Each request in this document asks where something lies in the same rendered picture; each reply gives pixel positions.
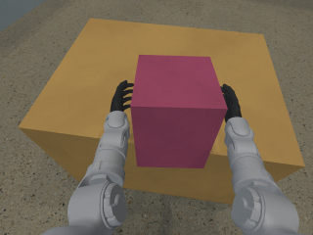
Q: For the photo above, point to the robot right forearm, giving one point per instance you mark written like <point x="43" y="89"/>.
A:
<point x="244" y="159"/>

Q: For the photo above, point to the right robot upper arm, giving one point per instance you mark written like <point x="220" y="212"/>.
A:
<point x="260" y="212"/>

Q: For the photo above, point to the pedestal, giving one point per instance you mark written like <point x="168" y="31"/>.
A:
<point x="67" y="119"/>

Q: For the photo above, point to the left robot upper arm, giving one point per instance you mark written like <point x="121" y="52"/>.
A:
<point x="95" y="209"/>

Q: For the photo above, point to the carton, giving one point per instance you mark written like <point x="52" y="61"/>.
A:
<point x="177" y="108"/>

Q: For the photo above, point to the robot right hand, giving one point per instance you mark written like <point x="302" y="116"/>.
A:
<point x="232" y="102"/>

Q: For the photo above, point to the robot left hand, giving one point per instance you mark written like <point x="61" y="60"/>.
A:
<point x="118" y="100"/>

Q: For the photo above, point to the robot left forearm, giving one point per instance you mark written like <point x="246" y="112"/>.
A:
<point x="111" y="153"/>

